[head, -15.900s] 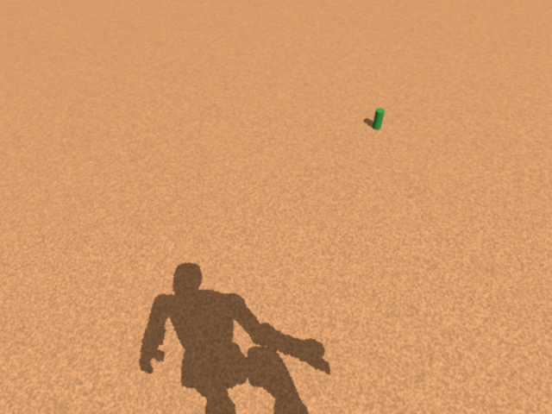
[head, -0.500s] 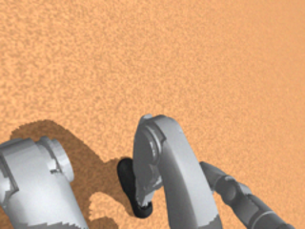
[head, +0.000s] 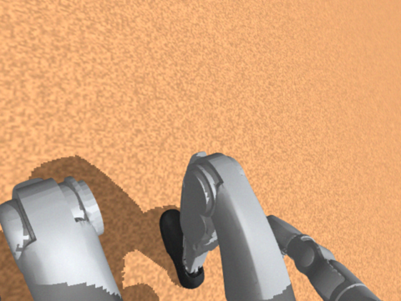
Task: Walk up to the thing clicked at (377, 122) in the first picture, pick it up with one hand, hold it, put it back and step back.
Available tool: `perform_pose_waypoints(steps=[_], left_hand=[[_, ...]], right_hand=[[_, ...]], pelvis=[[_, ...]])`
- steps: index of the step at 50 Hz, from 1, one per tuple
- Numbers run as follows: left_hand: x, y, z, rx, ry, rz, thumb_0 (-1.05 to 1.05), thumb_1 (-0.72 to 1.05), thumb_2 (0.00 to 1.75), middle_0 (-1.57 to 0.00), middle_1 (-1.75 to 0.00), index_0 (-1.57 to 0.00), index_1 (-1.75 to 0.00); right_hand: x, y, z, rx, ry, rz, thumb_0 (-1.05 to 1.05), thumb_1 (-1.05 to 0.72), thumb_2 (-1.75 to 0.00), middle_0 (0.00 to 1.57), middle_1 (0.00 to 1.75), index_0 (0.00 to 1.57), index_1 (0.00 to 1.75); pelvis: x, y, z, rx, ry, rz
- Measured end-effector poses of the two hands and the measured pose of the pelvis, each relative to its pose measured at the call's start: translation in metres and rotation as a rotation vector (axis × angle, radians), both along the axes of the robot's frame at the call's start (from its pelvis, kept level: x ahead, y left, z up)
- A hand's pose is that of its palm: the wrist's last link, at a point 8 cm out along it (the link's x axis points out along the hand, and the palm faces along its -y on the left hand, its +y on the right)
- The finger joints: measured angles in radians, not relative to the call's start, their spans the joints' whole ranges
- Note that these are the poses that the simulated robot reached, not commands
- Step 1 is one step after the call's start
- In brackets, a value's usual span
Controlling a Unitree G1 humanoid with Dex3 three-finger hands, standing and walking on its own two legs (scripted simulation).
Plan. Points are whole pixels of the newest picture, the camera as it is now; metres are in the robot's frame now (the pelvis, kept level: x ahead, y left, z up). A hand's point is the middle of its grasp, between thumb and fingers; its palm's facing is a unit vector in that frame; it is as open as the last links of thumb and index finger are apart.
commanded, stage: settle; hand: left
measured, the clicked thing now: out of the picture +0.40 +0.35 -0.18
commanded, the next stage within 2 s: lift in 1.56 s
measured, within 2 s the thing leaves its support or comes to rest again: neither
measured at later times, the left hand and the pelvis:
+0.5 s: hand out of the picture +0.37 +0.37 -0.04, palm faces +0.49 -0.87 -0.03, open 7.2 cm; pelvis +0.01 -0.01 +0.03, yaw +5 degrees
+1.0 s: hand out of the picture +0.38 +0.36 +0.02, palm faces +0.50 -0.87 -0.03, open 7.2 cm; pelvis +0.02 -0.02 +0.06, yaw +8 degrees
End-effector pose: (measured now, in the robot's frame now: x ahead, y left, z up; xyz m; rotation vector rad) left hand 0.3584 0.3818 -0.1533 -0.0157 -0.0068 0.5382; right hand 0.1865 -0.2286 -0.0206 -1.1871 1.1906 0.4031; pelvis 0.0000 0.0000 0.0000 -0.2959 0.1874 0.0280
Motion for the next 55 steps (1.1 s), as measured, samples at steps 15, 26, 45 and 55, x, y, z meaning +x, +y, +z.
perform_pose_waypoints(steps=[15,26,45,55], left_hand=[[-0.025,0.025,0.073,0.037,-0.012,-0.019,0.0,-0.07,1.14,-0.85,-1.16,-0.86,-1.21],[-0.037,0.028,0.119,0.046,0.018,-0.022,0.0,-0.08,1.15,-0.86,-1.15,-0.88,-1.2],[-0.027,0.018,0.168,0.047,0.035,-0.017,0.0,-0.08,1.15,-0.87,-1.15,-0.88,-1.19],[-0.027,0.017,0.181,0.035,0.044,-0.004,0.0,-0.08,1.15,-0.87,-1.15,-0.88,-1.19]], right_hand=[[0.023,0.006,-0.004,0.153,-0.09,-0.128,0.0,-0.88,-0.9,0.21,0.3,0.21,0.3],[0.042,0.008,-0.01,0.27,-0.138,-0.229,0.0,-0.88,-0.9,0.21,0.3,0.21,0.3],[0.041,-0.014,-0.024,0.329,-0.115,-0.374,0.0,-0.87,-0.9,0.21,0.3,0.21,0.3],[0.036,-0.018,-0.018,0.332,-0.124,-0.413,0.0,-0.87,-0.9,0.21,0.3,0.21,0.3]], pelvis=[[0.006,-0.005,0.017,0.035,0.117,0.034],[0.011,-0.01,0.033,0.067,0.212,0.062],[0.022,-0.021,0.052,0.12,0.316,0.087],[0.022,-0.021,0.06,0.129,0.332,0.095]])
